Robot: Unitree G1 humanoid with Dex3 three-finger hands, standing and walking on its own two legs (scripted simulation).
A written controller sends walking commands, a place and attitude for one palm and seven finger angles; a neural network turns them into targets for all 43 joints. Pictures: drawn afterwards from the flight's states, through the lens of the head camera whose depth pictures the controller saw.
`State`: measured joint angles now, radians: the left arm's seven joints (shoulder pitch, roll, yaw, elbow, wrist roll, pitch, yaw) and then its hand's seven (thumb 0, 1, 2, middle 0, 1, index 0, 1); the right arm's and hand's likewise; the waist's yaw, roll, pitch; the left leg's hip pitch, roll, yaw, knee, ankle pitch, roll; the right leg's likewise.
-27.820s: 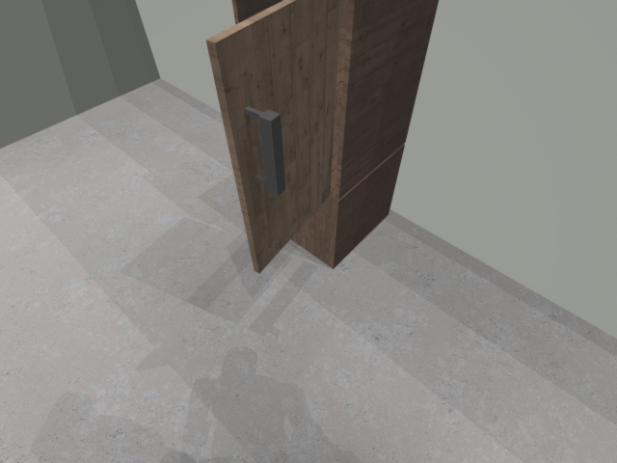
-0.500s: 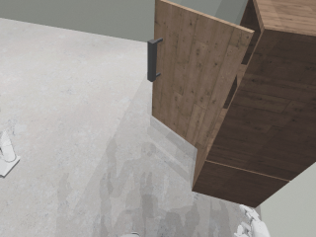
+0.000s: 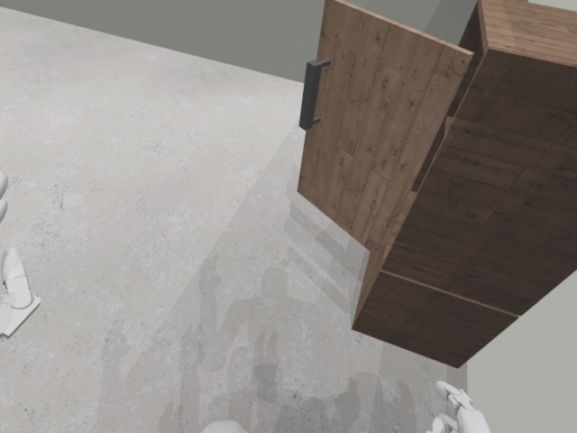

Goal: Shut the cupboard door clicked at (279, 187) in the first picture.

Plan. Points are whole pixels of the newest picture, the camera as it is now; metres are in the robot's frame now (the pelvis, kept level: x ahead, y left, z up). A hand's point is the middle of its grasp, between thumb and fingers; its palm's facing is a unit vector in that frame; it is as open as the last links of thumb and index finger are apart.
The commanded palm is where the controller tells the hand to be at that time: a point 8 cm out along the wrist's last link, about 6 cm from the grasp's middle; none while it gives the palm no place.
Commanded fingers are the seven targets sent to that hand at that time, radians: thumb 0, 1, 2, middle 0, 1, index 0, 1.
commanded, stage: stop stepping back and stand still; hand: left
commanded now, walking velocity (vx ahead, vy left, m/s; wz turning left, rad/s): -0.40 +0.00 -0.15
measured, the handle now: (315, 95) +0.89 +0.02 +0.05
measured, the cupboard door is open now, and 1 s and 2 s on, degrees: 61 61 61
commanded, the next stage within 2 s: let the arm hang, fingers relaxed in 1.22 s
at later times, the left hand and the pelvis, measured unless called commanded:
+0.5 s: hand out of the picture +0.12 +0.26 +0.18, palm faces +0.36 -0.85 -0.38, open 7.4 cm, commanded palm +0.07 +0.30 +0.19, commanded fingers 0.00 0.90 0.90 -0.20 -0.30 -0.20 -0.30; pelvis -0.11 +0.02 +0.01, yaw -8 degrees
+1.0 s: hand (26, 329) +0.15 +0.26 +0.17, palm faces +0.30 -0.84 -0.45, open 7.4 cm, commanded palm +0.10 +0.30 +0.19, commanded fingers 0.00 0.90 0.90 -0.20 -0.30 -0.20 -0.30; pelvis -0.09 +0.03 +0.01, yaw -9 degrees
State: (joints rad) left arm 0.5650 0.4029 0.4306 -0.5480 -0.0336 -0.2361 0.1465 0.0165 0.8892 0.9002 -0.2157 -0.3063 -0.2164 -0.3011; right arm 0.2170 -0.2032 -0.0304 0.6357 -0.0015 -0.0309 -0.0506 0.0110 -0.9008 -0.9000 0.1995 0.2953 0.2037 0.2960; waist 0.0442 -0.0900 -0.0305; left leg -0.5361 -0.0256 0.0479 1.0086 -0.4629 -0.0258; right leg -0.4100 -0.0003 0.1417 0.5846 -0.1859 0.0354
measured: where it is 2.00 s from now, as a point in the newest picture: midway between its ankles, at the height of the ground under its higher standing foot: outside the picture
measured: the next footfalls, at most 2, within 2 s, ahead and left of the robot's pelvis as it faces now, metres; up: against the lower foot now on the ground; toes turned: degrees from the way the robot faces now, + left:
left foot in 0.06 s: +0.02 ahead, +0.14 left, +0.00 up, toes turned +2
right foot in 0.32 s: -0.10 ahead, -0.07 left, +0.00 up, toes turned -8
